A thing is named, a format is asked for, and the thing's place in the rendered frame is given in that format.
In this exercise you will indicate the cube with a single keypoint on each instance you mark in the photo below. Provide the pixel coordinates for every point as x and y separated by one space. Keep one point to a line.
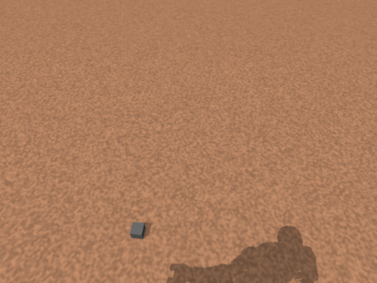
137 230

